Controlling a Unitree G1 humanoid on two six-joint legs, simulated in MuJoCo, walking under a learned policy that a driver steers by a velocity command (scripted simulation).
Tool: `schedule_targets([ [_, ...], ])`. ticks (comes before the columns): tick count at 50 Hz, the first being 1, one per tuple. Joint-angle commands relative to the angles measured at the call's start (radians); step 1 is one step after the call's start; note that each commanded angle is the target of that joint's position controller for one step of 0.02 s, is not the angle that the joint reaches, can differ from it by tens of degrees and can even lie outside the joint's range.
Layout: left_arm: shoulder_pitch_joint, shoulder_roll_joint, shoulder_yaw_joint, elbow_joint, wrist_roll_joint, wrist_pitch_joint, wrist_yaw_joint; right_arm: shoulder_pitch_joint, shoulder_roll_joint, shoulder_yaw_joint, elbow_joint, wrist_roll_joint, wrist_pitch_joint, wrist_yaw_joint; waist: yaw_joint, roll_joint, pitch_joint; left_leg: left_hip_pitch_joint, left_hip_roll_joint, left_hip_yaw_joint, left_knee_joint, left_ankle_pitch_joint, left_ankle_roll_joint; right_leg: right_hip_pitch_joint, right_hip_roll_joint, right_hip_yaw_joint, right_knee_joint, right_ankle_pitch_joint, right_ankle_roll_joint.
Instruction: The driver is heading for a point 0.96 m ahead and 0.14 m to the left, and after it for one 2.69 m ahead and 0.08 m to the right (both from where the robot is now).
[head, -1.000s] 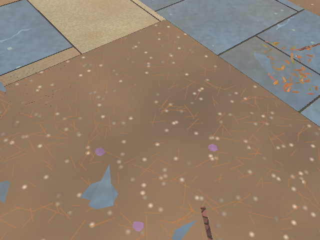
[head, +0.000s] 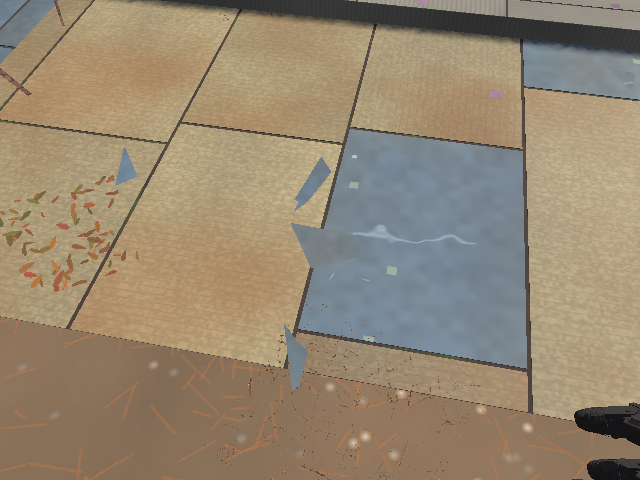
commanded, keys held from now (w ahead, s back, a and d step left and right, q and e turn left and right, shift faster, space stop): w+q+shift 0.40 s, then w+shift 0.14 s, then w+e+shift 0.24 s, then e+shift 0.22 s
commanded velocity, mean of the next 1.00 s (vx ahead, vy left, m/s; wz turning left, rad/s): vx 0.92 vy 0.00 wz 0.36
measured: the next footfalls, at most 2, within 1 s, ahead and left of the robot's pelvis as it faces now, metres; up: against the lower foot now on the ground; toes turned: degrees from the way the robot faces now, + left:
left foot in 0.16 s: +0.33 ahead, +0.05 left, +0.00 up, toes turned +12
right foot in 0.56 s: +0.77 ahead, +0.01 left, +0.00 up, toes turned +31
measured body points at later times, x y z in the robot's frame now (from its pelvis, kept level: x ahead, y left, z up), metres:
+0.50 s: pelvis +0.47 +0.05 +0.00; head +0.51 +0.06 +0.45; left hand +0.62 +0.35 -0.05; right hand +0.58 -0.24 -0.12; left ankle +0.29 +0.04 -0.73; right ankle +0.73 -0.03 -0.70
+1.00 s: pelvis +0.87 +0.22 -0.01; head +0.91 +0.24 +0.44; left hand +0.74 +0.46 -0.14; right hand +1.20 +0.12 -0.05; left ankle +0.93 +0.36 -0.73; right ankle +0.77 +0.02 -0.66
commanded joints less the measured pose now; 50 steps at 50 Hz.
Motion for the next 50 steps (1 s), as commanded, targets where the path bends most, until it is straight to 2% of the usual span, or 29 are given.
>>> schedule_targets([
  [1, -0.126, 0.069, -0.002, -0.076, 0.001, -0.032, -0.001, -0.076, 0.024, 0.029, -0.082, 0.002, -0.007, 0.026, -0.083, -0.082, 0.135, 0.169, -0.024, 0.088, -0.215, 0.12, 0.036, -0.199, -0.191, -0.032, -0.173, 0.681, -0.063],
  [4, -0.06, 0.147, 0.014, -0.071, -0.002, -0.009, 0.02, -0.012, -0.008, 0.018, -0.047, 0.002, -0.014, 0.015, -0.131, -0.135, 0.052, 0.327, -0.136, 0.173, -0.29, 0.039, 0.085, -0.046, -0.22, -0.059, 0.038, 1.321, -0.037],
  [6, -0.124, 0.2, 0.029, -0.097, 0.006, 0.026, 0.032, 0.288, -0.076, -0.017, 0.039, 0.005, -0.02, -0.007, -0.29, -0.171, -0.102, 0.652, -0.185, 0.127, -0.302, -0.056, 0.133, -0.092, -0.27, -0.029, 0.43, 1.462, -0.054],
  [7, -0.165, 0.195, 0.03, -0.121, 0.012, 0.039, 0.026, 0.497, -0.122, -0.05, 0.113, 0.007, -0.024, -0.03, -0.366, -0.131, -0.182, 0.935, -0.187, 0.046, -0.384, -0.091, 0.168, -0.262, -0.253, -0.013, 0.752, 1.239, -0.061],
  [8, -0.191, 0.118, 0.021, -0.135, 0.018, 0.041, 0.008, 0.456, -0.184, -0.089, 0.125, 0.044, -0.008, -0.06, -0.3, 0.089, -0.134, 1.07, -0.091, -0.147, -0.457, -0.149, 0.191, -0.541, -0.044, -0.008, 1.155, 0.163, -0.033],
  [9, -0.111, 0.069, -0.001, -0.267, 0.003, 0.022, 0.005, 0.359, -0.311, -0.103, 0.061, -0.001, 0.012, -0.059, -0.159, 0.204, -0.273, 1.304, 0.161, -0.72, -0.586, -0.096, 0.403, -0.904, 0.038, 0.146, 1.461, -0.16, 0.013],
  [10, -0.209, 0.105, -0.008, -0.295, 0.003, -0.006, 0.005, 0.421, -0.272, -0.106, 0.041, 0.001, 0.016, -0.074, -0.228, 0.007, -0.325, 1.285, 0.2, -0.879, -0.747, -0.265, 0.421, -0.979, -0.002, 0.309, 1.425, -0.081, 0.005],
  [11, -0.244, 0.097, -0.016, -0.294, 0.002, -0.019, 0.004, 0.398, -0.213, -0.096, 0.078, 0.009, 0.004, -0.084, -0.178, -0.081, -0.139, 1.098, 0.183, -0.83, -0.816, -0.277, 0.374, -0.979, -0.057, 0.324, 1.287, -0.036, -0.006],
  [13, -0.262, 0.077, -0.026, -0.281, 0.032, 0.001, 0.009, 0.339, -0.153, -0.074, 0.098, 0.013, -0.034, -0.096, -0.074, -0.149, 0.008, 0.782, 0.079, -0.646, -0.817, -0.083, 0.308, -0.831, -0.112, 0.323, 1.096, -0.062, 0.006],
  [15, -0.231, 0.07, -0.027, -0.271, 0.052, 0.047, 0.006, 0.31, -0.109, -0.052, 0.098, 0.019, -0.061, -0.092, -0.017, -0.144, 0.038, 0.581, 0.018, -0.539, -0.838, -0.023, 0.29, -0.715, -0.137, 0.312, 0.961, -0.116, 0.034],
  [19, -0.454, -0.007, -0.057, -0.366, 0.021, 0.056, -0.017, 0.3, -0.119, -0.061, 0.1, 0.022, -0.086, -0.076, -0.058, -0.075, 0.093, 0.341, -0.095, -0.429, -0.902, -0.003, 0.222, -0.533, -0.118, 0.255, 0.573, 0.231, 0.045],
  [24, -0.499, 0.026, -0.048, -0.359, 0.006, 0.045, -0.02, 0.416, -0.124, -0.067, 0.155, 0.038, -0.093, -0.07, -0.135, -0.025, 0.031, 0.601, -0.04, -0.424, -0.823, 0.309, 0.132, -0.405, -0.054, 0.228, 0.295, 0.445, -0.022],
  [26, -0.352, 0.083, -0.017, -0.311, 0.013, 0.037, -0.005, 0.434, -0.166, -0.072, 0.175, 0.024, -0.088, -0.077, -0.065, -0.028, -0.074, 0.751, -0.02, -0.403, -0.596, 0.642, 0.092, -0.286, 0.014, 0.2, 0.277, 0.264, -0.056],
  [27, -0.182, 0.111, 0.001, -0.269, 0.011, 0.033, 0.008, 0.399, -0.184, -0.073, 0.177, 0.015, -0.087, -0.075, 0.045, -0.036, -0.152, 0.704, -0.044, -0.363, -0.372, 0.672, 0.068, -0.105, 0.011, 0.184, 0.269, 0.206, -0.072],
  [28, 0.037, 0.171, 0.026, -0.222, 0.02, 0.031, 0.03, 0.356, -0.124, -0.056, 0.16, 0.0, -0.096, -0.077, 0.149, -0.066, -0.252, 0.547, -0.083, -0.3, -0.046, 0.51, 0.05, 0.118, -0.105, 0.302, 0.305, -0.006, -0.101],
  [29, 0.064, 0.292, 0.055, -0.197, 0.052, 0.028, 0.023, 0.493, 0.036, -0.017, 0.114, 0.044, -0.104, -0.071, 0.035, -0.438, -0.372, 0.219, -0.255, -0.2, 0.327, -0.262, -0.01, 0.339, -0.393, 0.929, 0.109, -0.302, -0.25],
  [30, -0.007, 0.209, 0.047, -0.194, 0.022, 0.036, 0.004, 0.441, -0.012, -0.003, 0.125, 0.014, -0.108, -0.078, 0.03, -0.352, -0.287, 0.059, -0.212, -0.221, 0.381, -0.335, 0.015, 0.284, -0.389, 1.178, -0.013, -0.394, -0.28],
  [31, -0.095, 0.137, 0.037, -0.199, 0.011, 0.034, -0.005, 0.322, -0.044, -0.01, 0.112, 0.005, -0.103, -0.074, 0.019, -0.198, -0.132, 0.014, -0.144, -0.21, 0.362, -0.248, 0.014, 0.155, -0.345, 1.001, -0.005, -0.325, -0.287],
  [32, -0.116, 0.099, 0.031, -0.182, 0.005, 0.033, -0.013, 0.247, -0.051, -0.004, 0.093, -0.011, -0.104, -0.065, 0.008, -0.085, -0.075, 0.04, -0.103, -0.186, 0.303, -0.211, 0.007, 0.042, -0.301, 0.872, 0.003, -0.189, -0.284],
  [33, -0.1, 0.073, 0.021, -0.156, 0.003, 0.03, -0.017, 0.183, -0.041, -0.001, 0.067, -0.026, -0.103, -0.057, -0.007, -0.062, -0.028, 0.059, -0.072, -0.164, 0.237, -0.215, 0.0, -0.045, -0.246, 0.778, -0.003, -0.079, -0.266],
  [37, -0.041, 0.055, 0.013, -0.087, -0.016, 0.015, -0.012, 0.101, 0.016, 0.033, -0.017, -0.049, -0.085, -0.038, -0.071, -0.123, 0.049, 0.053, -0.01, -0.117, 0.015, -0.274, -0.07, -0.206, -0.18, 0.677, -0.086, 0.087, -0.293],
  [40, -0.122, 0.097, 0.033, -0.108, -0.012, 0.014, -0.007, -0.013, 0.037, 0.064, -0.071, -0.016, -0.096, -0.015, -0.089, -0.123, 0.09, 0.33, -0.039, -0.05, -0.352, -0.052, -0.112, -0.452, -0.096, 0.532, -0.158, 0.265, -0.256],
  [42, -0.085, 0.139, 0.05, -0.097, -0.024, 0.015, -0.021, -0.002, 0.031, 0.06, -0.054, -0.002, -0.1, -0.023, -0.078, -0.119, 0.058, 0.516, -0.101, -0.012, -0.418, 0.075, -0.117, -0.468, -0.105, 0.515, -0.129, 0.542, -0.223],
  [45, -0.032, 0.144, 0.058, -0.079, -0.048, 0.026, -0.02, 0.129, -0.03, 0.029, -0.004, -0.017, -0.106, -0.064, -0.123, -0.087, -0.05, 0.697, -0.135, -0.03, -0.579, 0.172, -0.093, -0.326, -0.03, 0.471, 0.188, 0.828, -0.12],
  [46, -0.095, 0.104, 0.048, -0.136, -0.104, 0.019, 0.003, 0.224, -0.083, -0.012, -0.013, 0.038, -0.125, -0.089, -0.216, -0.12, -0.144, 0.906, -0.02, -0.174, -0.616, 0.275, -0.072, -0.438, -0.012, 0.524, 0.386, 0.666, -0.07],
  [47, -0.101, -0.003, 0.013, -0.166, -0.064, 0.021, 0.012, 0.374, -0.149, -0.023, 0.022, 0.031, -0.117, -0.106, -0.243, 0.013, -0.322, 1.137, 0.193, -0.31, -0.523, 0.463, -0.03, -0.553, 0.062, 0.435, 0.684, 0.1, -0.032],
  [48, 0.107, -0.064, -0.007, -0.171, -0.062, 0.028, 0.02, 0.365, -0.168, -0.023, 0.002, -0.005, -0.1, -0.102, -0.136, 0.246, -0.496, 1.28, 0.469, -0.626, -0.506, 0.69, 0.118, -0.711, 0.095, 0.414, 0.981, -0.362, -0.011],
  [49, 0.106, 0.031, 0.009, -0.182, -0.075, 0.042, 0.028, 0.3, -0.132, -0.031, -0.01, 0.012, -0.085, -0.099, -0.129, 0.223, -0.476, 1.206, 0.434, -0.687, -0.575, 0.496, 0.164, -0.777, 0.02, 0.393, 1.095, -0.275, 0.008],
  [50, 0.013, 0.061, 0.023, -0.193, -0.079, 0.056, 0.037, 0.237, -0.055, -0.018, -0.017, 0.022, -0.077, -0.105, -0.129, 0.146, -0.316, 1.077, 0.376, -0.512, -0.606, 0.474, 0.146, -0.841, -0.02, 0.335, 1.105, -0.205, 0.022],
])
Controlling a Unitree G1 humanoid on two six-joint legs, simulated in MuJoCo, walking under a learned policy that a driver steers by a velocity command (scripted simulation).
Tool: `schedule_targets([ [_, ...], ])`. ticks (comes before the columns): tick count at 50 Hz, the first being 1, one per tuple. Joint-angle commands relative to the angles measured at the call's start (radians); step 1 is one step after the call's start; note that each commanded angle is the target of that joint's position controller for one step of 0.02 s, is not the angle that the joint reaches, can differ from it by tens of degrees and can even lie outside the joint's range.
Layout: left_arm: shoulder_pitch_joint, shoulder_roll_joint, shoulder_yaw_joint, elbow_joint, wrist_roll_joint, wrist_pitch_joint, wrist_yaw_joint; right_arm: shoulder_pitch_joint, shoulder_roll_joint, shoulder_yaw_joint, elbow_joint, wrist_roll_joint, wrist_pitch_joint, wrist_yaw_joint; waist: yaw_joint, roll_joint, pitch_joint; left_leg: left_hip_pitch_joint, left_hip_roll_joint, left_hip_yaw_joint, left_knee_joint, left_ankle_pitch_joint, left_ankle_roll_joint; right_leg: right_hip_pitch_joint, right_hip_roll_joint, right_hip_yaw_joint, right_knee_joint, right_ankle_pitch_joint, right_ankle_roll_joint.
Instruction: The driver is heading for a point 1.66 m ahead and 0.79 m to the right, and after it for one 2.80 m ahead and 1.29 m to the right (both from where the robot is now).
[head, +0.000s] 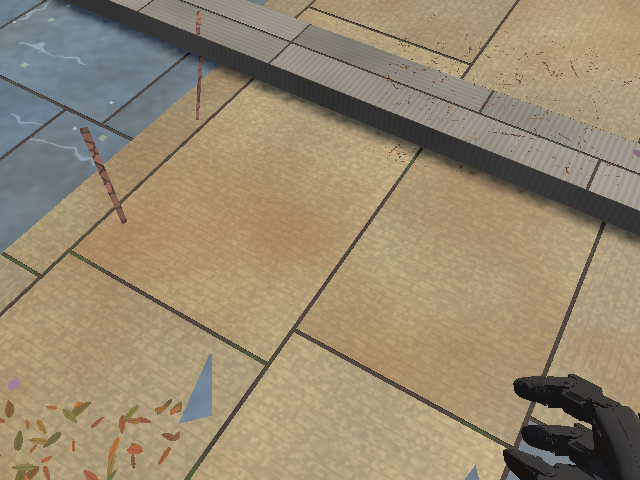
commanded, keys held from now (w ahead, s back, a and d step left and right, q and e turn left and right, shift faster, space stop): e+shift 0.74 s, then shift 0.16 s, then q+shift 0.10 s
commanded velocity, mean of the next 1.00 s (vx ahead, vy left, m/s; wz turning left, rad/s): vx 0.10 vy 0.00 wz -0.82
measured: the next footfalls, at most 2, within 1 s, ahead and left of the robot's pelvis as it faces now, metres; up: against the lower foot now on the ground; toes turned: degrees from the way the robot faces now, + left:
right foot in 0.34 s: +0.28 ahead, -0.15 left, +0.00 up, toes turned -22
left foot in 0.72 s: +0.41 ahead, +0.03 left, +0.00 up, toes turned -49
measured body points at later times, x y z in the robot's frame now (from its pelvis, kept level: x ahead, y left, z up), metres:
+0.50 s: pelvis +0.19 -0.03 +0.01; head +0.25 -0.06 +0.45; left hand +0.47 +0.16 -0.07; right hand +0.25 -0.36 -0.09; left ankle +0.22 +0.13 -0.65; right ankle +0.24 -0.13 -0.72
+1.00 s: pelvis +0.27 +0.01 +0.02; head +0.30 +0.00 +0.47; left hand +0.59 +0.06 -0.07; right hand +0.15 -0.26 -0.08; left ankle +0.38 +0.06 -0.72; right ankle +0.15 -0.08 -0.67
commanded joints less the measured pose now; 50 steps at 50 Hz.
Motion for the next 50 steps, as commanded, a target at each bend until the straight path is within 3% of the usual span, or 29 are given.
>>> schedule_targets([
  [1, -0.032, 0.134, 0.031, -0.136, -0.002, 0.011, 0.029, 0.215, -0.14, -0.073, 0.003, 0.015, 0.023, -0.019, -0.157, 0.147, -0.243, 0.645, 0.364, -0.339, -0.169, 0.575, 0.229, -0.524, -0.113, -0.079, 0.332, 0.049, 0.05],
  [2, -0.043, 0.136, 0.041, -0.139, 0.009, 0.028, 0.032, 0.172, -0.11, -0.068, 0.006, 0.015, 0.025, -0.016, -0.123, 0.119, -0.186, 0.534, 0.326, -0.256, -0.201, 0.566, 0.221, -0.497, -0.139, -0.084, 0.33, 0.08, 0.059],
  [4, -0.064, 0.082, 0.039, -0.171, 0.006, 0.058, 0.026, 0.101, -0.103, -0.078, 0.025, 0.011, 0.019, -0.016, -0.071, 0.147, -0.103, 0.353, 0.304, -0.128, -0.285, 0.495, 0.206, -0.425, -0.183, -0.091, 0.249, 0.113, 0.058],
  [5, -0.108, 0.062, 0.034, -0.194, 0.007, 0.066, 0.023, 0.075, -0.109, -0.084, 0.037, 0.011, 0.015, -0.017, -0.07, 0.142, -0.07, 0.304, 0.297, -0.075, -0.316, 0.491, 0.207, -0.416, -0.189, -0.102, 0.183, 0.136, 0.061],
  [9, -0.196, 0.044, 0.024, -0.22, 0.023, 0.061, -0.015, 0.031, -0.16, -0.11, 0.073, 0.022, 0.022, -0.039, -0.077, 0.109, -0.103, 0.298, 0.256, 0.113, -0.312, 0.487, 0.176, -0.286, -0.179, -0.144, -0.153, 0.449, 0.022],
  [11, -0.234, 0.069, 0.03, -0.228, 0.024, 0.066, -0.042, 0.029, -0.18, -0.118, 0.088, 0.041, 0.026, -0.037, -0.086, 0.098, -0.104, 0.318, 0.254, 0.164, -0.285, 0.459, 0.157, -0.225, -0.16, -0.175, -0.265, 0.517, -0.007],
  [14, -0.289, 0.126, 0.049, -0.262, 0.022, 0.081, -0.067, 0.051, -0.225, -0.138, 0.104, 0.068, 0.032, -0.024, -0.089, 0.086, -0.087, 0.374, 0.279, 0.19, -0.193, 0.485, 0.125, -0.186, -0.131, -0.219, -0.356, 0.448, -0.058],
  [16, -0.226, 0.167, 0.074, -0.255, 0.024, 0.082, -0.064, 0.059, -0.236, -0.146, 0.109, 0.082, 0.041, -0.018, -0.043, 0.059, -0.115, 0.381, 0.255, 0.232, -0.007, 0.568, 0.08, -0.061, -0.064, -0.267, -0.457, 0.446, -0.112],
  [17, -0.122, 0.21, 0.098, -0.225, 0.027, 0.077, -0.048, 0.095, -0.211, -0.141, 0.115, 0.074, 0.047, -0.011, -0.001, -0.008, -0.152, 0.304, 0.207, 0.247, 0.19, 0.498, 0.04, 0.102, -0.021, -0.25, -0.525, 0.538, -0.157],
  [18, -0.129, 0.327, 0.121, -0.247, 0.022, 0.073, -0.024, 0.179, -0.132, -0.119, 0.097, 0.021, 0.049, -0.003, -0.065, -0.304, -0.157, 0.032, 0.088, 0.262, 0.505, -0.254, -0.044, 0.288, -0.226, 0.072, -0.538, 1.134, -0.257],
  [19, -0.196, 0.365, 0.114, -0.315, 0.066, 0.056, -0.031, 0.2, -0.157, -0.111, 0.054, 0.008, 0.048, 0.004, -0.101, -0.365, -0.349, -0.232, -0.086, 0.055, 0.793, -0.56, -0.082, 0.477, -0.416, 0.55, -0.627, 0.908, -0.495],
  [20, -0.211, 0.309, 0.102, -0.338, 0.055, 0.041, -0.045, 0.119, -0.222, -0.122, 0.059, 0.026, 0.042, 0.009, -0.035, -0.161, -0.392, -0.25, -0.045, -0.094, 0.804, -0.485, -0.056, 0.454, -0.407, 0.516, -0.694, 0.766, -0.451],
  [21, -0.241, 0.288, 0.093, -0.332, 0.039, 0.031, -0.042, 0.07, -0.213, -0.118, 0.039, 0.037, 0.04, 0.006, -0.056, -0.109, -0.307, -0.252, -0.029, -0.107, 0.751, -0.407, -0.037, 0.365, -0.368, 0.439, -0.701, 0.678, -0.399],
  [22, -0.279, 0.253, 0.086, -0.33, 0.019, 0.034, -0.033, 0.074, -0.196, -0.115, 0.056, 0.022, 0.043, -0.004, -0.092, -0.02, -0.229, -0.237, 0.0, -0.112, 0.663, -0.357, -0.036, 0.263, -0.315, 0.366, -0.7, 0.629, -0.341],
  [23, -0.335, 0.23, 0.077, -0.342, 0.015, 0.043, -0.018, 0.084, -0.203, -0.117, 0.063, 0.014, 0.05, -0.012, -0.124, -0.018, -0.196, -0.18, 0.014, -0.117, 0.563, -0.32, -0.037, 0.16, -0.284, 0.313, -0.696, 0.63, -0.311],
  [24, -0.368, 0.222, 0.075, -0.359, 0.025, 0.053, -0.007, 0.089, -0.197, -0.116, 0.07, 0.017, 0.057, -0.01, -0.144, -0.032, -0.181, -0.107, 0.006, -0.105, 0.481, -0.297, -0.04, 0.078, -0.245, 0.274, -0.704, 0.628, -0.29],
  [26, -0.374, 0.231, 0.082, -0.364, 0.038, 0.064, 0.007, 0.101, -0.162, -0.108, 0.085, 0.021, 0.062, -0.009, -0.145, -0.039, -0.194, -0.038, -0.041, -0.087, 0.342, -0.27, -0.064, 0.036, -0.208, 0.255, -0.691, 0.687, -0.285],
  [28, -0.365, 0.242, 0.09, -0.36, 0.029, 0.072, 0.018, 0.108, -0.141, -0.1, 0.095, 0.026, 0.065, -0.007, -0.139, -0.045, -0.224, 0.015, -0.066, -0.101, 0.241, -0.21, -0.078, 0.021, -0.194, 0.272, -0.678, 0.657, -0.274],
  [33, -0.382, 0.227, 0.09, -0.364, 0.025, 0.092, 0.02, 0.097, -0.149, -0.107, 0.088, 0.031, 0.071, 0.002, -0.121, -0.131, -0.188, 0.109, -0.095, -0.114, 0.075, -0.131, -0.067, -0.058, -0.153, 0.355, -0.669, 0.417, -0.215],
  [36, -0.409, 0.196, 0.082, -0.369, 0.016, 0.099, 0.016, 0.176, -0.174, -0.129, 0.107, 0.029, 0.062, 0.004, -0.16, -0.141, -0.168, 0.292, -0.051, -0.108, -0.177, -0.008, -0.027, -0.144, -0.086, 0.362, -0.585, 0.304, -0.153],
  [37, -0.351, 0.132, 0.064, -0.363, 0.019, 0.101, 0.012, 0.198, -0.241, -0.147, 0.102, 0.015, 0.068, -0.004, -0.136, 0.011, -0.196, 0.413, 0.155, -0.28, -0.263, -0.051, 0.049, -0.247, 0.001, 0.256, -0.395, 0.03, -0.099],
  [38, -0.339, 0.129, 0.062, -0.388, 0.016, 0.091, 0.008, 0.167, -0.288, -0.152, 0.096, -0.022, 0.076, -0.008, -0.089, 0.297, -0.138, 0.342, 0.326, -0.558, -0.369, -0.066, 0.194, -0.386, 0.119, 0.048, -0.142, -0.063, -0.047],
  [39, -0.299, 0.211, 0.082, -0.365, 0.032, 0.075, 0.002, 0.097, -0.237, -0.14, 0.055, -0.033, 0.07, -0.012, -0.068, 0.263, -0.109, 0.29, 0.363, -0.594, -0.371, -0.077, 0.246, -0.4, 0.028, 0.053, 0.042, -0.015, -0.016],
  [40, -0.29, 0.241, 0.092, -0.329, 0.027, 0.076, 0.0, 0.047, -0.183, -0.126, 0.034, -0.019, 0.072, -0.022, -0.065, 0.182, -0.089, 0.257, 0.305, -0.467, -0.343, -0.084, 0.22, -0.382, 0.007, 0.036, 0.115, 0.054, 0.0],
  [42, -0.269, 0.194, 0.079, -0.291, 0.035, 0.087, 0.007, 0.031, -0.159, -0.115, 0.027, 0.011, 0.08, -0.032, -0.077, 0.1, -0.069, 0.26, 0.212, -0.324, -0.311, -0.026, 0.181, -0.381, 0.003, 0.003, 0.224, 0.136, 0.031],
  [44, -0.298, 0.151, 0.058, -0.3, 0.027, 0.086, 0.006, 0.08, -0.16, -0.109, 0.039, 0.013, 0.087, -0.037, -0.105, 0.087, -0.067, 0.279, 0.184, -0.246, -0.308, 0.074, 0.196, -0.372, 0.001, -0.034, 0.219, 0.157, 0.046],
  [46, -0.35, 0.116, 0.038, -0.314, 0.028, 0.079, 0.011, 0.142, -0.161, -0.107, 0.057, 0.01, 0.092, -0.033, -0.144, 0.121, -0.091, 0.351, 0.176, -0.231, -0.292, 0.11, 0.213, -0.356, -0.01, -0.035, 0.091, 0.139, 0.057],
  [49, -0.348, 0.035, 0.001, -0.299, 0.053, 0.072, 0.006, 0.133, -0.136, -0.093, 0.072, 0.02, 0.093, -0.012, -0.134, 0.197, -0.12, 0.308, 0.141, -0.207, -0.29, 0.057, 0.194, -0.125, -0.062, -0.088, -0.276, 0.056, 0.057],
  [50, -0.355, 0.053, 0.008, -0.291, 0.048, 0.069, 0.005, 0.159, -0.167, -0.104, 0.078, 0.028, 0.098, -0.006, -0.149, 0.233, -0.096, 0.298, 0.137, -0.229, -0.283, 0.057, 0.197, -0.089, -0.042, -0.121, -0.366, 0.056, 0.06],
])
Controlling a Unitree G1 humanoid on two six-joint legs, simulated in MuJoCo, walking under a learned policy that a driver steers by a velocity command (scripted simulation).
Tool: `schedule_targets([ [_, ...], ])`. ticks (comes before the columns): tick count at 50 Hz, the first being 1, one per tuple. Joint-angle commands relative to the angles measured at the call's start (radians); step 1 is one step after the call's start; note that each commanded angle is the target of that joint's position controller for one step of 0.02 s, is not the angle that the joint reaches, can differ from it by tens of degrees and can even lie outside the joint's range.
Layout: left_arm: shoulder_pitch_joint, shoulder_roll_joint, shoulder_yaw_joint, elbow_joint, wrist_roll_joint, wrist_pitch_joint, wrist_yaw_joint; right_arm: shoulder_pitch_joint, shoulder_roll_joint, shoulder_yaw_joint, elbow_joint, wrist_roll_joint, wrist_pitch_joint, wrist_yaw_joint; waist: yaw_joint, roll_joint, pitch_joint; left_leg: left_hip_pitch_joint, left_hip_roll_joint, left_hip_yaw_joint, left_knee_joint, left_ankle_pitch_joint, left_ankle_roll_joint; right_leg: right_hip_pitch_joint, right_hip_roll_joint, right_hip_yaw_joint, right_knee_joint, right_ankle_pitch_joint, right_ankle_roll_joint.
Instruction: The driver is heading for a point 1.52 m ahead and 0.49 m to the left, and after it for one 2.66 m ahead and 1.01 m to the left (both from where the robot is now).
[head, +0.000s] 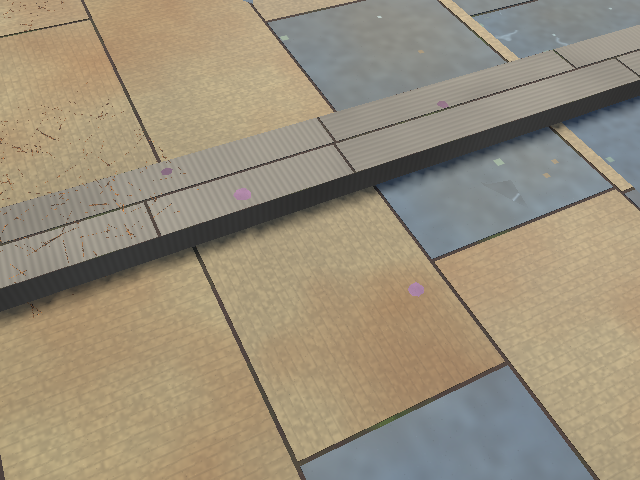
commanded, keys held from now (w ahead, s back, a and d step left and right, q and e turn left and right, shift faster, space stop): q+shift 0.20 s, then w+q+shift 0.46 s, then w+shift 0.04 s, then w+e+shift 0.30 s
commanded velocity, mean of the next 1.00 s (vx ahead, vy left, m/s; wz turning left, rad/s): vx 0.57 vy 0.00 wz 0.47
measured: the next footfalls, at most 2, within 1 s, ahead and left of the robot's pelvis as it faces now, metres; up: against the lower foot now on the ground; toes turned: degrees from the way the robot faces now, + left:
right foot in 0.08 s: +0.02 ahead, -0.14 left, +0.00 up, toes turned +7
left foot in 0.54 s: +0.08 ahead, +0.20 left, +0.00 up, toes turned +30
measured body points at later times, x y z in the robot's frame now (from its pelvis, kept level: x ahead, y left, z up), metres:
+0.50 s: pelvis +0.05 +0.05 -0.01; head +0.05 +0.08 +0.44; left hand +0.00 +0.37 -0.12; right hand +0.34 -0.12 -0.07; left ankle +0.04 +0.18 -0.72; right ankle -0.02 -0.14 -0.74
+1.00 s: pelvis +0.34 +0.29 -0.04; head +0.37 +0.31 +0.41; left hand +0.38 +0.61 -0.13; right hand +0.46 +0.03 -0.17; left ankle +0.06 +0.18 -0.72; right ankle +0.50 +0.34 -0.74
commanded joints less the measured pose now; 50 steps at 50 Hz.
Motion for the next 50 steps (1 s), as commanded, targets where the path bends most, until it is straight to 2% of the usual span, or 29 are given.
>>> schedule_targets([
  [1, -0.009, 0.041, 0.007, -0.054, -0.002, -0.023, -0.001, -0.03, -0.198, -0.046, -0.059, 0.021, -0.003, 0.013, 0.014, 0.262, -0.088, 0.099, 0.156, -0.253, -0.116, 0.103, 0.184, 0.108, 0.031, -0.089, -0.319, 0.03, 0.002],
  [3, 0.041, 0.071, 0.021, -0.023, -0.01, -0.027, 0.002, -0.002, -0.24, -0.061, -0.058, 0.047, -0.002, 0.013, 0.039, 0.243, -0.085, 0.072, 0.153, -0.311, -0.088, 0.17, 0.164, 0.216, 0.054, -0.085, -0.539, 0.2, -0.044],
  [4, 0.072, 0.102, 0.029, -0.017, -0.01, -0.028, 0.007, 0.007, -0.228, -0.06, -0.059, 0.053, -0.008, 0.011, 0.049, 0.212, -0.115, 0.008, 0.141, -0.321, -0.069, 0.148, 0.124, 0.323, 0.0, -0.042, -0.562, 0.25, -0.081],
  [5, 0.122, 0.141, 0.037, -0.014, 0.004, -0.023, 0.017, -0.01, -0.18, -0.048, -0.075, 0.044, -0.019, 0.014, 0.064, 0.104, -0.162, -0.109, 0.096, -0.266, 0.04, 0.042, 0.07, 0.451, -0.135, 0.038, -0.521, 0.389, -0.13],
  [6, 0.111, 0.215, 0.061, 0.014, 0.031, -0.015, 0.016, -0.05, -0.124, -0.036, -0.115, 0.049, -0.033, 0.015, 0.048, -0.213, -0.124, -0.275, -0.037, -0.053, 0.18, -0.197, 0.004, 0.388, -0.292, 0.179, -0.54, 0.49, -0.245],
  [7, 0.06, 0.159, 0.05, -0.015, 0.047, -0.023, 0.014, -0.047, -0.178, -0.052, -0.106, 0.037, -0.037, 0.013, 0.072, -0.217, -0.129, -0.299, -0.019, -0.011, 0.391, -0.393, -0.042, 0.358, -0.396, 0.244, -0.569, 0.606, -0.336],
  [8, 0.025, 0.102, 0.032, -0.03, 0.05, -0.033, 0.02, -0.037, -0.209, -0.073, -0.094, 0.039, -0.028, 0.013, 0.067, -0.166, -0.116, -0.331, -0.007, -0.025, 0.578, -0.413, -0.065, 0.349, -0.402, 0.216, -0.572, 0.701, -0.351],
  [10, -0.078, 0.065, 0.023, -0.04, 0.017, -0.05, 0.026, 0.034, -0.177, -0.078, -0.064, 0.038, 0.013, 0.004, 0.015, -0.122, -0.085, -0.376, 0.025, -0.037, 0.686, -0.325, -0.097, 0.349, -0.328, 0.079, -0.55, 0.712, -0.286],
  [12, 0.011, 0.077, 0.031, -0.01, -0.004, -0.064, 0.028, -0.029, -0.143, -0.062, -0.1, 0.04, 0.024, 0.019, 0.075, -0.118, -0.082, -0.449, 0.078, -0.004, 0.668, -0.19, -0.1, 0.39, -0.319, 0.063, -0.658, 0.236, -0.268],
  [14, 0.057, 0.097, 0.038, 0.007, -0.007, -0.078, 0.027, -0.086, -0.136, -0.055, -0.142, 0.048, 0.016, 0.039, 0.108, -0.133, -0.061, -0.497, 0.087, 0.017, 0.605, -0.15, -0.087, 0.428, -0.336, 0.091, -0.728, -0.034, -0.257],
  [21, 0.077, 0.165, 0.069, 0.045, -0.014, -0.123, -0.01, -0.128, -0.116, -0.035, -0.194, 0.046, -0.011, 0.072, 0.099, -0.093, 0.016, -0.408, 0.126, 0.059, 0.4, -0.172, -0.001, 0.412, -0.375, -0.074, -0.778, -0.036, -0.218],
  [22, 0.113, 0.151, 0.054, 0.059, 0.069, -0.113, -0.022, -0.16, -0.147, -0.038, -0.207, -0.054, 0.021, 0.113, 0.107, -0.097, -0.003, -0.31, 0.086, 0.135, 0.33, -0.208, 0.019, 0.372, -0.354, -0.166, -0.77, -0.116, -0.177],
  [23, 0.112, 0.153, 0.054, 0.065, 0.07, -0.107, -0.027, -0.171, -0.15, -0.041, -0.21, -0.048, 0.027, 0.128, 0.11, -0.134, 0.014, -0.229, 0.066, 0.177, 0.298, -0.21, 0.034, 0.314, -0.336, -0.207, -0.76, -0.123, -0.161],
  [24, 0.112, 0.161, 0.053, 0.07, 0.063, -0.1, -0.028, -0.15, -0.152, -0.041, -0.204, -0.036, 0.026, 0.131, 0.094, -0.138, 0.024, -0.152, 0.041, 0.205, 0.275, -0.214, 0.052, 0.27, -0.337, -0.234, -0.723, -0.102, -0.154],
  [25, 0.089, 0.173, 0.053, 0.069, 0.053, -0.094, -0.03, -0.069, -0.151, -0.043, -0.176, -0.028, 0.021, 0.125, 0.039, -0.11, 0.013, -0.025, 0.0, 0.24, 0.24, -0.198, 0.069, 0.209, -0.326, -0.279, -0.617, 0.014, -0.146],
  [26, 0.078, 0.17, 0.05, 0.068, 0.044, -0.092, -0.033, 0.088, -0.173, -0.058, -0.118, -0.027, 0.013, 0.109, -0.047, -0.029, -0.052, 0.172, -0.066, 0.25, 0.217, -0.21, 0.093, 0.138, -0.284, -0.347, -0.376, 0.269, -0.136],
  [27, 0.031, 0.142, 0.037, 0.045, 0.048, -0.09, -0.037, 0.381, -0.243, -0.088, -0.022, -0.024, 0.005, 0.082, -0.2, 0.168, -0.161, 0.456, -0.052, 0.108, 0.147, -0.343, 0.141, -0.05, -0.216, -0.402, 0.087, 0.414, -0.108],
  [28, -0.072, -0.021, -0.01, -0.061, 0.055, -0.099, -0.049, 0.396, -0.381, -0.099, -0.037, -0.007, -0.004, 0.064, -0.171, 0.511, -0.12, 0.509, 0.217, -0.508, -0.158, -0.726, 0.228, -0.476, -0.05, -0.291, 0.401, -0.168, -0.054],
  [29, -0.192, 0.047, -0.004, -0.115, 0.077, -0.109, -0.051, 0.306, -0.373, -0.091, -0.098, -0.001, -0.01, 0.058, -0.179, 0.313, -0.087, 0.456, 0.289, -0.775, -0.308, -0.719, 0.277, -0.617, -0.037, -0.061, 0.492, -0.09, -0.053],
  [30, -0.186, 0.077, 0.0, -0.111, 0.069, -0.12, -0.058, 0.267, -0.336, -0.08, -0.09, -0.011, -0.009, 0.048, -0.128, 0.202, -0.041, 0.434, 0.311, -0.701, -0.266, -0.612, 0.282, -0.642, -0.087, -0.041, 0.484, 0.015, -0.061],
  [31, -0.101, 0.09, -0.005, -0.07, 0.068, -0.13, -0.059, 0.249, -0.309, -0.073, -0.088, -0.014, -0.013, 0.041, -0.071, 0.137, -0.025, 0.35, 0.279, -0.597, -0.241, -0.513, 0.268, -0.561, -0.125, -0.046, 0.396, 0.098, -0.063],
  [32, -0.031, 0.107, -0.002, -0.032, 0.074, -0.129, -0.06, 0.196, -0.288, -0.066, -0.1, -0.013, -0.02, 0.037, -0.014, 0.103, -0.017, 0.26, 0.22, -0.501, -0.241, -0.451, 0.249, -0.458, -0.148, -0.052, 0.328, 0.131, -0.055],
  [34, 0.027, 0.107, -0.007, 0.007, 0.076, -0.101, -0.063, 0.137, -0.239, -0.043, -0.107, -0.008, -0.045, 0.034, 0.036, 0.139, -0.005, 0.139, 0.141, -0.396, -0.29, -0.369, 0.241, -0.345, -0.149, -0.072, 0.261, 0.218, -0.032],
  [38, -0.094, 0.066, -0.029, 0.0, 0.046, -0.08, -0.076, 0.216, -0.197, -0.029, -0.042, 0.0, -0.089, 0.043, 0.012, 0.079, 0.072, 0.165, 0.085, -0.23, -0.37, -0.078, 0.222, -0.365, -0.128, -0.143, 0.008, 0.407, -0.032],
  [42, -0.232, 0.025, -0.051, -0.021, 0.022, -0.09, -0.09, 0.298, -0.188, -0.018, 0.02, 0.005, -0.118, 0.041, -0.038, 0.084, 0.096, 0.269, 0.11, -0.106, -0.448, 0.222, 0.162, -0.304, -0.088, -0.211, -0.226, 0.555, -0.109],
  [45, -0.22, 0.029, -0.054, -0.007, 0.012, -0.097, -0.091, 0.288, -0.204, -0.012, 0.062, -0.008, -0.128, 0.024, 0.0, 0.093, 0.073, 0.37, 0.144, 0.014, -0.432, 0.651, 0.112, -0.174, -0.015, -0.228, -0.328, 0.554, -0.185],
  [47, -0.113, 0.073, -0.041, 0.035, 0.009, -0.092, -0.081, 0.287, -0.247, -0.023, 0.072, -0.032, -0.119, 0.003, 0.059, 0.141, -0.037, 0.473, 0.169, 0.064, -0.258, 1.175, 0.068, -0.041, 0.087, -0.269, -0.289, 0.442, -0.215],
  [49, 0.219, 0.135, -0.014, 0.14, 0.005, -0.087, -0.066, 0.23, -0.275, -0.035, 0.063, -0.068, -0.09, -0.016, 0.212, 0.176, -0.193, 0.47, 0.183, 0.098, 0.175, 1.424, 0.044, 0.23, 0.149, -0.278, -0.255, 0.307, -0.246],
  [50, 0.441, 0.166, 0.007, 0.204, 0.01, -0.086, -0.053, 0.163, -0.286, -0.037, 0.051, -0.067, -0.081, -0.02, 0.333, 0.133, -0.239, 0.288, 0.151, 0.128, 0.549, 1.301, 0.035, 0.469, 0.102, -0.196, -0.317, 0.225, -0.286],
])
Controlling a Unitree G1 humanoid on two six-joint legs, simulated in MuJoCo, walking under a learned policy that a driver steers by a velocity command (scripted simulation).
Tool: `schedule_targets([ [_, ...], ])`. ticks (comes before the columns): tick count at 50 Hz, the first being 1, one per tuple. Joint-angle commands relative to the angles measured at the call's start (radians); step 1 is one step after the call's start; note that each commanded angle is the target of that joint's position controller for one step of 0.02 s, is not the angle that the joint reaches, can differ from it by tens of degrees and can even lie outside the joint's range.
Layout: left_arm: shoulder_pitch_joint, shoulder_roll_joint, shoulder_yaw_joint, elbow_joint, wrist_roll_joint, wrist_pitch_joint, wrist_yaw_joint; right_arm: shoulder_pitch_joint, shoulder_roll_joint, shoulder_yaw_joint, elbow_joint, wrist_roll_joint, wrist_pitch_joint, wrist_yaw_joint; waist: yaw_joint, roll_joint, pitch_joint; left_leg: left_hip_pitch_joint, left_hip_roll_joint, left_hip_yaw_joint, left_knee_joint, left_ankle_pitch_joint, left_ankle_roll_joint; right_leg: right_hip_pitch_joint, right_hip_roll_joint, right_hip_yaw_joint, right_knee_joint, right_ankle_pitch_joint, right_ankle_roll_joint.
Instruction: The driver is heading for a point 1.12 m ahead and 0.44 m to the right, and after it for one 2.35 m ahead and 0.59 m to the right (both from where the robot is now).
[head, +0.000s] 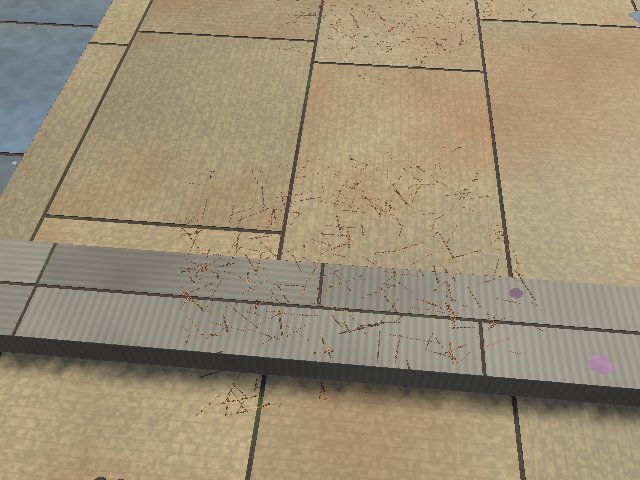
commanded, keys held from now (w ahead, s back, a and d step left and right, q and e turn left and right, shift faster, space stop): w+e+shift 0.98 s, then w+shift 0.02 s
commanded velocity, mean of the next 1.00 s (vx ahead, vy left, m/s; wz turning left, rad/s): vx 0.99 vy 0.00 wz -0.87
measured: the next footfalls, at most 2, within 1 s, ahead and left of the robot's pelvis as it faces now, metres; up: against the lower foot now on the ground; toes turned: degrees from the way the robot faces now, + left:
left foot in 0.40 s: +0.54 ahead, +0.14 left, +0.00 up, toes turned -21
right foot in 0.74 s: +0.82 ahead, -0.24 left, +0.08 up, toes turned -39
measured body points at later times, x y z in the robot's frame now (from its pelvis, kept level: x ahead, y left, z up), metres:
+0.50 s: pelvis +0.48 -0.01 +0.03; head +0.51 -0.02 +0.48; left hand +0.64 +0.25 -0.09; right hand +0.55 -0.31 -0.06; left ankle +0.50 +0.16 -0.70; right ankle +0.29 -0.04 -0.56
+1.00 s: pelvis +0.89 -0.27 +0.11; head +0.90 -0.28 +0.55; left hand +1.12 -0.11 -0.02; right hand +0.89 -0.58 +0.07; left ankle +1.13 -0.27 -0.54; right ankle +0.80 -0.21 -0.62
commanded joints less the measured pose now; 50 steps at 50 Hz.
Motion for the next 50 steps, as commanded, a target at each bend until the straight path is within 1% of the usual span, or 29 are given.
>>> schedule_targets([
  [1, 0.568, 0.288, 0.111, 0.122, 0.015, 0.013, 0.038, -0.152, -0.093, -0.022, -0.141, 0.007, -0.015, -0.003, 0.269, -0.163, -0.228, -0.773, 0.085, 0.062, 1.218, 0.714, -0.08, 0.884, -0.168, 0.443, 0.018, -0.492, -0.196],
  [2, 0.422, 0.28, 0.108, 0.1, 0.005, 0.017, 0.03, -0.126, -0.053, -0.003, -0.184, 0.013, -0.045, 0.023, 0.137, -0.302, -0.261, -1.066, -0.057, -0.081, 1.382, 0.036, -0.087, 0.932, -0.319, 1.022, -0.242, -0.597, -0.316],
  [5, 0.317, 0.158, 0.092, 0.099, -0.001, -0.002, 0.032, -0.265, -0.102, 0.02, -0.218, -0.004, -0.072, 0.028, 0.066, 0.062, -0.03, -1.018, 0.119, -0.162, 1.134, 0.195, -0.05, 0.549, -0.266, 0.818, -0.369, -0.447, -0.221],
  [8, 0.291, 0.146, 0.075, 0.117, -0.004, -0.031, 0.038, -0.275, -0.067, 0.042, -0.248, -0.039, -0.015, 0.03, -0.022, 0.023, 0.068, -0.943, 0.178, -0.123, 0.949, 0.132, -0.104, 0.285, -0.155, 0.626, -0.399, -0.27, -0.2],
  [12, 0.286, 0.183, 0.095, 0.1, -0.011, -0.052, 0.038, -0.524, -0.021, 0.074, -0.353, -0.004, -0.012, 0.051, 0.041, -0.012, 0.137, -0.78, 0.176, -0.019, 0.504, 0.406, -0.154, 0.076, -0.062, 0.501, -0.478, -0.087, -0.14],
  [14, 0.326, 0.192, 0.103, 0.114, -0.022, -0.055, 0.032, -0.544, 0.0, 0.077, -0.359, 0.018, -0.012, 0.049, 0.081, -0.052, 0.071, -0.661, 0.138, 0.003, 0.41, 0.573, -0.143, 0.134, -0.075, 0.498, -0.448, 0.116, -0.098],
  [17, 0.358, 0.193, 0.11, 0.111, -0.019, -0.044, 0.045, -0.518, -0.061, 0.055, -0.356, 0.012, -0.023, 0.032, 0.081, -0.027, -0.024, -0.654, 0.1, -0.014, 0.318, 0.476, -0.105, 0.395, -0.074, 0.503, -0.236, 0.496, -0.041],
  [18, 0.421, 0.163, 0.095, 0.145, -0.016, -0.039, 0.043, -0.459, -0.091, 0.038, -0.348, 0.0, -0.043, 0.027, 0.06, 0.057, -0.134, -0.487, 0.073, 0.017, 0.286, 0.38, -0.068, 0.434, -0.032, 0.484, -0.01, 0.754, 0.009],
  [19, 0.347, 0.224, 0.106, 0.143, -0.012, -0.04, 0.041, -0.305, -0.106, 0.018, -0.315, 0.007, -0.053, 0.013, -0.049, 0.024, -0.229, -0.252, 0.07, -0.022, 0.17, 0.362, -0.067, 0.356, -0.031, 0.509, 0.218, 0.726, 0.025],
  [20, 0.234, 0.234, 0.113, 0.114, -0.011, -0.054, 0.046, -0.037, -0.182, -0.018, -0.242, 0.006, -0.05, -0.018, -0.178, 0.008, -0.323, 0.026, 0.181, -0.079, 0.155, 0.278, -0.05, 0.215, -0.018, 0.472, 0.455, 0.478, 0.014],
  [21, 0.192, 0.056, 0.07, 0.076, -0.009, -0.071, 0.068, 0.095, -0.211, -0.023, -0.181, -0.022, -0.04, -0.031, -0.167, 0.153, -0.298, 0.286, 0.442, -0.19, 0.303, 0.744, -0.063, -0.102, -0.001, 0.353, 0.695, -0.437, 0.005],
  [22, 0.255, 0.043, 0.048, 0.013, -0.056, -0.058, 0.088, 0.111, -0.261, -0.05, -0.169, -0.042, -0.022, -0.022, -0.126, 0.301, -0.45, 0.436, 0.69, -0.54, 0.323, 0.981, 0.083, -0.368, 0.017, 0.207, 0.943, -0.534, 0.042],
  [23, 0.11, 0.108, 0.056, 0.012, -0.01, -0.035, 0.097, 0.094, -0.146, -0.038, -0.176, -0.032, -0.015, -0.008, -0.183, 0.061, -0.355, 0.313, 0.591, -0.468, 0.258, 0.721, 0.063, -0.461, -0.082, 0.18, 0.985, -0.437, 0.022],
  [25, -0.083, 0.032, 0.045, -0.072, 0.008, -0.019, 0.07, 0.091, -0.021, -0.003, -0.105, -0.037, -0.021, 0.007, -0.16, 0.069, -0.109, 0.094, 0.496, -0.286, 0.154, 0.611, -0.001, -0.569, -0.103, 0.142, 1.094, -0.428, 0.015],
  [29, -0.201, -0.109, -0.016, -0.263, 0.007, 0.028, 0.03, -0.069, 0.03, 0.009, -0.017, -0.004, -0.065, 0.023, 0.048, 0.142, 0.091, -0.366, 0.426, 0.002, -0.11, 0.593, -0.089, -0.557, -0.123, 0.137, 1.119, -0.494, -0.008],
  [30, -0.183, -0.1, -0.02, -0.296, 0.015, 0.037, 0.035, -0.115, 0.01, 0.008, -0.012, -0.005, -0.077, 0.022, 0.108, 0.18, 0.117, -0.392, 0.444, 0.044, -0.139, 0.7, -0.085, -0.581, -0.141, 0.138, 1.127, -0.484, -0.019],
  [32, -0.161, -0.058, -0.03, -0.303, 0.014, 0.044, 0.029, -0.209, 0.021, 0.011, -0.015, -0.004, -0.067, 0.015, 0.196, 0.08, 0.165, -0.598, 0.31, 0.252, -0.182, 0.796, -0.084, -0.367, -0.128, 0.037, 0.886, -0.397, -0.018],
  [33, -0.069, -0.033, -0.032, -0.256, 0.02, 0.048, 0.01, -0.206, -0.003, 0.007, -0.041, 0.016, -0.059, 0.005, 0.218, -0.005, 0.058, -0.729, 0.263, 0.309, -0.146, 1.058, -0.06, 0.008, -0.06, -0.063, 0.703, -0.226, -0.023],
  [34, 0.017, 0.015, -0.01, -0.215, 0.02, 0.047, 0.001, -0.139, -0.11, -0.01, -0.065, 0.045, -0.07, -0.005, 0.237, 0.009, -0.098, -0.748, 0.295, 0.278, 0.001, 1.571, -0.023, 0.305, 0.02, -0.105, 0.73, -0.164, -0.023],
  [35, 0.202, 0.077, 0.02, -0.182, 0.022, 0.049, 0.0, -0.181, -0.253, -0.046, -0.101, 0.052, -0.085, 0.003, 0.337, 0.08, -0.215, -0.67, 0.339, 0.24, 0.234, 1.726, -0.019, 0.449, 0.03, -0.053, 0.638, -0.169, -0.033],
  [36, 0.455, 0.142, 0.057, -0.106, 0.014, 0.056, 0.007, -0.26, -0.32, -0.078, -0.147, 0.065, -0.082, 0.017, 0.431, 0.115, -0.37, -0.637, 0.369, 0.182, 0.557, 1.775, -0.024, 0.672, 0.072, -0.001, 0.558, -0.206, -0.052],
  [37, 0.407, 0.209, 0.095, -0.082, -0.006, 0.051, 0.02, -0.221, -0.249, -0.079, -0.135, 0.056, -0.068, 0.033, 0.371, -0.005, -0.36, -0.781, 0.246, 0.142, 1.038, 0.865, -0.078, 0.795, 0.038, 0.224, 0.336, -0.214, -0.13],
  [38, 0.246, 0.309, 0.126, -0.111, -0.019, 0.062, 0.036, -0.194, -0.07, -0.03, -0.213, 0.024, -0.058, 0.054, 0.222, -0.335, -0.33, -1.035, 0.058, 0.122, 1.58, 0.085, -0.11, 0.77, -0.118, 0.613, 0.111, -0.12, -0.217],
  [39, 0.22, 0.307, 0.127, -0.164, -0.001, 0.068, 0.047, -0.159, -0.087, -0.026, -0.338, -0.006, -0.076, 0.058, 0.144, -0.259, -0.477, -1.19, 0.076, -0.107, 1.685, 0.172, -0.081, 0.851, -0.227, 0.993, -0.121, -0.359, -0.294],
  [40, 0.2, 0.286, 0.123, -0.142, 0.0, 0.06, 0.056, -0.189, -0.072, -0.015, -0.347, -0.008, -0.075, 0.053, 0.115, -0.095, -0.354, -1.235, 0.104, -0.126, 1.658, 0.206, -0.087, 0.743, -0.244, 1.073, -0.246, -0.563, -0.268],
  [42, 0.195, 0.182, 0.095, -0.072, 0.008, 0.02, 0.073, -0.212, -0.005, 0.024, -0.359, -0.025, -0.049, 0.024, 0.013, 0.042, -0.014, -1.272, 0.166, -0.103, 1.573, 0.076, -0.115, 0.358, -0.179, 0.9, -0.223, -0.347, -0.229],
  [45, 0.155, 0.13, 0.068, -0.037, 0.005, -0.035, 0.065, -0.206, -0.03, 0.025, -0.378, -0.029, 0.02, 0.002, -0.083, 0.055, 0.065, -1.097, 0.215, -0.101, 1.255, -0.03, -0.137, 0.045, -0.092, 0.663, -0.258, -0.111, -0.208],
  [48, 0.161, 0.139, 0.074, -0.017, 0.003, -0.053, 0.063, -0.394, -0.039, 0.033, -0.451, -0.006, 0.015, 0.01, -0.028, 0.032, 0.11, -0.915, 0.22, -0.032, 0.756, 0.2, -0.149, -0.013, 0.005, 0.52, -0.345, 0.074, -0.179],
  [50, 0.165, 0.163, 0.086, -0.005, -0.013, -0.053, 0.059, -0.385, 0.008, 0.047, -0.421, 0.012, 0.016, 0.027, -0.007, 0.002, 0.0, -0.684, 0.172, -0.008, 0.529, 0.466, -0.128, 0.042, 0.029, 0.457, -0.348, 0.178, -0.132],
])
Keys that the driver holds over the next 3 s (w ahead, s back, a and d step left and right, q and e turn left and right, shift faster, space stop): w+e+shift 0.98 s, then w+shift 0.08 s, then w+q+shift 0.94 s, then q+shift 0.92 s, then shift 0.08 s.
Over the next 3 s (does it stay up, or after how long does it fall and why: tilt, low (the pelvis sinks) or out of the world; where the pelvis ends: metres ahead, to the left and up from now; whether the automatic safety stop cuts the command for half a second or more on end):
stays up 1.90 -1.02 0.12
